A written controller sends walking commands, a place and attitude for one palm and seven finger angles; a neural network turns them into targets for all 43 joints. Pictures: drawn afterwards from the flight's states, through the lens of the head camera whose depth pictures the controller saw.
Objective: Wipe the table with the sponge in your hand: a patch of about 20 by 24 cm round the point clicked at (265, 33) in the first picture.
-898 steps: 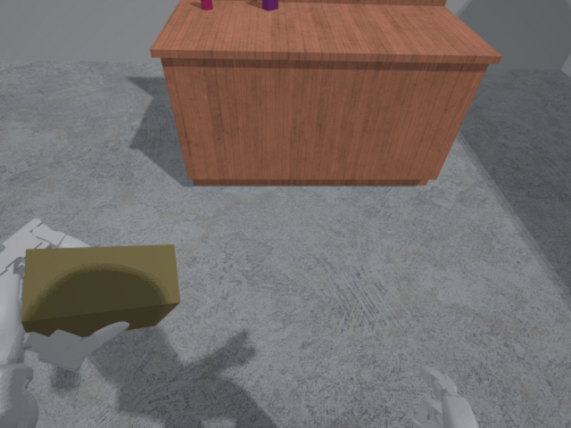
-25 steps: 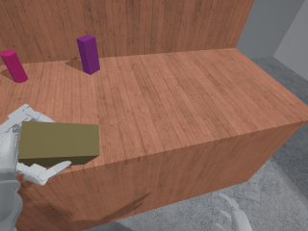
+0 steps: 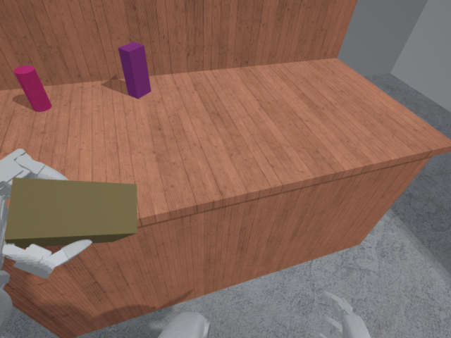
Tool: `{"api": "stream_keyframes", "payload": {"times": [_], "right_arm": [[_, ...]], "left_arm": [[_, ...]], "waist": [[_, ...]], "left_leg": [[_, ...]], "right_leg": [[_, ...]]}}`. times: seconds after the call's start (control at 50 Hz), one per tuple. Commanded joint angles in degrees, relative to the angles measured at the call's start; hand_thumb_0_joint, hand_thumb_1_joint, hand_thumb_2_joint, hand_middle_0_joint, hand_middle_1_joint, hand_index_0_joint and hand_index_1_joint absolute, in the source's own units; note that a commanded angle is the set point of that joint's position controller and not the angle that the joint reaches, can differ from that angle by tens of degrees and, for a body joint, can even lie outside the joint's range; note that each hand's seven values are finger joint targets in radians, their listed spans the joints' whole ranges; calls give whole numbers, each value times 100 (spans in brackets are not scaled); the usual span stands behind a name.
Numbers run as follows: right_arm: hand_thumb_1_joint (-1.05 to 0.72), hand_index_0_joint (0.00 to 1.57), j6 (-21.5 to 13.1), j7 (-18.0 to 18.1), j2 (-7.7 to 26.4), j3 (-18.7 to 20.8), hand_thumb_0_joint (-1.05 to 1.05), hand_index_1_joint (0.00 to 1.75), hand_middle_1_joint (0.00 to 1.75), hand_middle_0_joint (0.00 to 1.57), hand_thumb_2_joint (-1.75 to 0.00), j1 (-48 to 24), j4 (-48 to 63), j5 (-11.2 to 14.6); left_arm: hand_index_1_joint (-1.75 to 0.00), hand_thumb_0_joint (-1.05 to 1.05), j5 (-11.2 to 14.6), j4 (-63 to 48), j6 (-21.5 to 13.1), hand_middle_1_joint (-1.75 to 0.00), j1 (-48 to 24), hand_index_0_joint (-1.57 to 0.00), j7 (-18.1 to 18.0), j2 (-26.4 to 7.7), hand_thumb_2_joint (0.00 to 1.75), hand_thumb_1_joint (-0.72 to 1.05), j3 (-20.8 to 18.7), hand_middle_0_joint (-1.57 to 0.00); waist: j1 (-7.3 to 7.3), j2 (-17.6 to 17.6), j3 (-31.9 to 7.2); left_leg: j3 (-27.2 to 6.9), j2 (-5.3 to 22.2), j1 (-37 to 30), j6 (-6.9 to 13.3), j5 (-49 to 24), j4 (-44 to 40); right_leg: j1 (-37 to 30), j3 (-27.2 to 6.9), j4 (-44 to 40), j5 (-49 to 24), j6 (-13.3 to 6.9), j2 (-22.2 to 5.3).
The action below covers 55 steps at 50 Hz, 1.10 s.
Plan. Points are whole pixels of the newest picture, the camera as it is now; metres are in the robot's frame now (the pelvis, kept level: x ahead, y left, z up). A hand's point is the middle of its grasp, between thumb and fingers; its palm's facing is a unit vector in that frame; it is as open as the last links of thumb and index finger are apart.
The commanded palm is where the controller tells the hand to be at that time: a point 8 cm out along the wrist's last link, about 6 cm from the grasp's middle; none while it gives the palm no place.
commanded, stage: come to a stop and stand still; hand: left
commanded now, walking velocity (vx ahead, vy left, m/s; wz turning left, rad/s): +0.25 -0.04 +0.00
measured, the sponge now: (91, 216) +0.22 +0.22 +0.16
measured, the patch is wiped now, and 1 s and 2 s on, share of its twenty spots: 0.00 0.00 0.00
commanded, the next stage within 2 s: look again from close up in 0.44 s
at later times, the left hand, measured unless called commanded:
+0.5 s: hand (30, 233) +0.19 +0.28 +0.16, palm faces +0.40 -0.80 -0.44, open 10.2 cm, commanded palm +0.13 +0.30 +0.19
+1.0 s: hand (38, 228) +0.20 +0.28 +0.15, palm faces +0.40 -0.82 -0.41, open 10.2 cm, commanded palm +0.15 +0.31 +0.19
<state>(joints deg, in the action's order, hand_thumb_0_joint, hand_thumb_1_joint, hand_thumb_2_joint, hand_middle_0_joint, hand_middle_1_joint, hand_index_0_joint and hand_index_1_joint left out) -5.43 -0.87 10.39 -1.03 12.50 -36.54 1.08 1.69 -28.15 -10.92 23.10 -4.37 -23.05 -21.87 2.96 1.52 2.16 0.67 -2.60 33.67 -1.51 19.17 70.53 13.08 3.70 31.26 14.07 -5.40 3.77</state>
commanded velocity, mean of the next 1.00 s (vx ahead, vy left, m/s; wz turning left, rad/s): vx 0.08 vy -0.03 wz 0.00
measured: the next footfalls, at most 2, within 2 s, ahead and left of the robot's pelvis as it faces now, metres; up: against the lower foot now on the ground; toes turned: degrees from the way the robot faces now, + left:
left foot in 0.16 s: +0.00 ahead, +0.18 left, +0.00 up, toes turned +0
left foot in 0.62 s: +0.02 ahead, +0.13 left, +0.00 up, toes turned +0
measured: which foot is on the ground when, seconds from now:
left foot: up 0.00-0.14, down 0.16-0.38, up 0.40-0.60, down 0.62-1.00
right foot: down 0.00-1.00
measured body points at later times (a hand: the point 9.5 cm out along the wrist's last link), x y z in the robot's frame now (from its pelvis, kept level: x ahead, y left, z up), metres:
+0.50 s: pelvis -0.03 +0.02 -0.01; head -0.03 +0.02 +0.44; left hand +0.16 +0.32 +0.18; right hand +0.11 -0.22 -0.11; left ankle -0.06 +0.14 -0.66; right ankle +0.04 -0.05 -0.73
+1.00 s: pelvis +0.00 +0.02 +0.00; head +0.01 +0.03 +0.45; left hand +0.17 +0.32 +0.18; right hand +0.16 -0.20 -0.08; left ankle -0.02 +0.13 -0.73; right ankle +0.02 -0.08 -0.73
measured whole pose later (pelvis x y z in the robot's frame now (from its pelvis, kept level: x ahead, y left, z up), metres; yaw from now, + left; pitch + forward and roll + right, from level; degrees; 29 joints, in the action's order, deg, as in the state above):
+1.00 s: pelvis +0.00 +0.02 +0.00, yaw +1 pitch -1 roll -1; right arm -6.7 0.9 11.4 -0.3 12.9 -34.9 1.5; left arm 3.0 -25.0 -10.1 28.5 -6.3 -20.3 -21.1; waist 0.6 -0.5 2.2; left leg -0.8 -0.1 12.0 0.8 18.6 30.6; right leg 14.9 3.4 29.1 13.7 -1.9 1.1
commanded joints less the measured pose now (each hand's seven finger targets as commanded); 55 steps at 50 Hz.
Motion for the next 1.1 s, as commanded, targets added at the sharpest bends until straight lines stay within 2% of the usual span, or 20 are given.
{"api": "stream_keyframes", "payload": {"times": [0.0, 0.06, 0.1, 0.14, 0.2, 0.3, 0.34, 0.36, 0.38, 0.42, 0.54, 0.58, 0.62, 0.66, 0.72, 0.8, 0.88, 0.96, 1.02, 1.08], "right_arm": [[-90, 20, -410, 192, 721, 274, 0, 30, 30, 20, -90, -477, 875, -118], [-90, 20, -733, 338, 670, 302, 0, 30, 30, 20, -90, -440, 884, -191], [-90, 20, -882, 409, 686, 344, 0, 30, 30, 20, -90, -217, 903, -229], [-90, 20, -898, 416, 839, 437, 0, 30, 30, 20, -90, -269, 988, -182], [-90, 20, -709, 286, 710, 462, 0, 30, 30, 20, -90, -388, 899, -219], [-90, 20, -523, 171, 898, 563, 0, 30, 30, 20, -90, -248, 998, -68], [-90, 20, -434, 153, 789, 563, 0, 30, 30, 20, -90, -126, 1023, 28], [-90, 20, -396, 175, 743, 588, 0, 30, 30, 20, -90, -192, 1121, 42], [-90, 20, -419, 221, 756, 545, 0, 30, 30, 20, -90, -315, 1108, 22], [-90, 20, -469, 189, 800, 510, 0, 30, 30, 20, -90, -361, 900, -16], [-90, 20, -701, 292, 658, 318, 0, 30, 30, 20, -90, -351, 871, -166], [-90, 20, -857, 335, 697, 323, 0, 30, 30, 20, -90, -222, 876, -218], [-90, 20, -901, 340, 831, 411, 0, 30, 30, 20, -90, -285, 990, -162], [-90, 20, -785, 274, 612, 340, 0, 30, 30, 20, -90, -395, 913, -173], [-90, 20, -662, 153, 813, 449, 0, 30, 30, 20, -90, -254, 996, -33], [-90, 20, -446, 142, 836, 458, 0, 30, 30, 20, -90, -71, 1088, 101], [-90, 20, -449, 148, 899, 549, 0, 30, 30, 20, -90, -71, 1125, 143], [-90, 20, -460, 302, 731, 341, 0, 30, 30, 20, -90, -448, 1034, -31], [-90, 20, -534, 367, 780, 318, 0, 30, 30, 20, -90, -628, 1042, -19], [-90, 20, -543, 313, 813, 378, 0, 30, 30, 20, -90, -519, 1012, -8]], "left_arm": [[-160, 0, 11, -436, -268, -160, -898, -120, -174, -788, 130, 10, -375, -120], [-160, 0, -95, -958, -372, -160, -1189, -120, -293, -785, 130, 10, -266, -120], [-160, 0, -93, -1174, -354, -160, -1082, -120, -324, -719, 130, 10, -229, -120], [-160, 0, -61, -1507, -354, -160, -1017, -120, -340, -880, 130, 10, -293, -120], [-160, 0, -86, -1790, -467, -160, -1053, -120, -223, -1303, 130, 10, -740, -120], [-160, 0, -45, -767, -356, -160, 115, -120, -151, -1077, 130, 10, -1010, -120], [-160, 0, 21, -369, -247, -160, 316, -120, -90, -999, 130, 10, -918, -120], [-160, 0, 49, -354, -237, -160, 23, -120, -59, -1093, 130, 10, -858, -120], [-160, 0, 112, -359, -246, -160, -392, -120, -54, -1162, 130, 10, -933, -120], [-160, 0, 68, -489, -242, -160, -968, -120, -18, -991, 130, 10, -696, -120], [-160, 0, -1, -2026, -489, -160, -950, -120, -294, -1059, 130, 10, -526, -120], [-160, 0, -17, -2197, -516, -160, -836, -120, -373, -983, 130, 10, -469, -120], [-160, 0, -44, -2228, -552, -160, -664, -120, -483, -1074, 130, 10, -579, -120], [-160, 0, -72, -1928, -524, -160, -806, -120, -383, -1282, 130, 10, -765, -120], [-160, 0, -67, -1330, -431, -160, -287, -120, -313, -1026, 130, 10, -815, -120], [-160, 0, 81, -547, -325, -160, 294, -120, -176, -782, 130, 10, -781, -120], [-160, 0, 208, -519, -271, -160, 229, -120, -213, -555, 130, 10, -479, -120], [-160, 0, 146, -1425, -354, -160, -174, -120, -332, -824, 130, 10, -476, -120], [-160, 0, 23, -1859, -383, -160, -743, -120, -435, -1127, 130, 10, -551, -120], [-160, 0, -30, -1649, -361, -160, -866, -120, -468, -955, 130, 10, -473, -120]], "waist": [[-354, -262, -43], [-116, 376, -666], [-161, -186, -933], [-171, -1657, -1015], [-376, -2083, 32], [-59, -1124, -382], [-96, 243, -612], [-196, 1641, -582], [-300, 1803, -356], [-359, 1116, -43], [-184, 333, -771], [-214, -844, -967], [-127, -2377, -831], [-299, -2109, -293], [-237, -1247, -357], [-278, -552, -622], [-396, 1127, -940], [-312, -239, -685], [-237, -1180, -730], [-214, -1067, -591]], "left_leg": [[-316, 428, -733, 150, -337, -836], [328, 178, -2054, 408, 335, -3833], [622, -3, -2963, 434, -100, -5212], [-756, 1269, -3854, 860, -1957, -5465], [-2240, 2062, -2962, 1302, -2644, -5390], [-489, 1415, -692, 831, 387, -4480], [86, 510, -331, 604, 1291, -2393], [257, -157, 79, 458, 1486, -583], [-175, -93, 86, 327, 1049, 650], [-395, 123, -304, 262, 275, 742], [79, 253, -2461, 479, 333, -3759], [106, 189, -3123, 467, -177, -5207], [-1515, 1623, -3314, 909, -1507, -5481], [-2014, 1789, -2412, 1105, -2090, -5538], [-948, 1353, -2580, 747, -3163, -4827], [-713, 1105, -1794, 457, -2349, -4130], [-283, 328, -1383, 191, -744, -3206], [-376, 610, -2382, 409, -751, -4925], [-951, 1115, -2482, 614, -1671, -4963], [-844, 1022, -1882, 634, -1105, -4775]], "right_leg": [[1588, -1852, -1940, 1830, -636, -1753], [862, -1507, -1499, 2181, -411, -1386], [634, -1001, -519, 2019, -95, -781], [1345, -221, 1683, 881, 338, -131], [2468, -415, 2355, 1424, 407, -300], [-956, -32, 415, 484, 377, -183], [-1303, -662, -421, 737, 155, -550], [-913, -2388, -1250, 1530, -316, -1448], [11, -3217, -1728, 1804, -582, -2067], [1345, -3393, -2242, 3726, -613, -1996], [1168, -1567, -1510, 1993, -285, -1588], [786, -1130, -524, 1749, -6, -966], [1336, -344, 1452, 1227, 344, -212], [1423, -536, 2115, 1241, 409, -310], [829, -136, 625, 627, 393, -285], [-850, 8, -1137, -889, 348, -321], [-960, -1637, -963, -2352, -445, -1757], [-138, -1052, -780, -283, 126, -1100], [-153, -391, -149, -501, 362, -588], [-664, -298, -434, -357, 300, -515]]}}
